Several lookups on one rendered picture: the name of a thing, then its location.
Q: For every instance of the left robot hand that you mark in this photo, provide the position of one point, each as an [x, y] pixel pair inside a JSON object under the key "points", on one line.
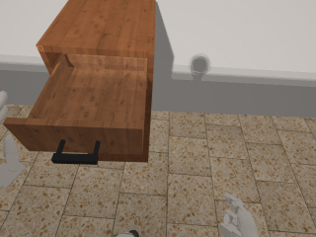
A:
{"points": [[10, 171]]}

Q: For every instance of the drawer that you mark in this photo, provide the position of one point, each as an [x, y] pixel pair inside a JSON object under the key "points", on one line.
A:
{"points": [[88, 98]]}

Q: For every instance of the cabinet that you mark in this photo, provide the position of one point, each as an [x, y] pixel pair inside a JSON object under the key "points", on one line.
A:
{"points": [[124, 28]]}

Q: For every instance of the handle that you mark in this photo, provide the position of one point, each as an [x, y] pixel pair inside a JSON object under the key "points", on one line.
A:
{"points": [[75, 158]]}

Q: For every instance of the right robot hand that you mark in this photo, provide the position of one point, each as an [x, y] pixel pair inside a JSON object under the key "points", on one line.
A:
{"points": [[243, 224]]}

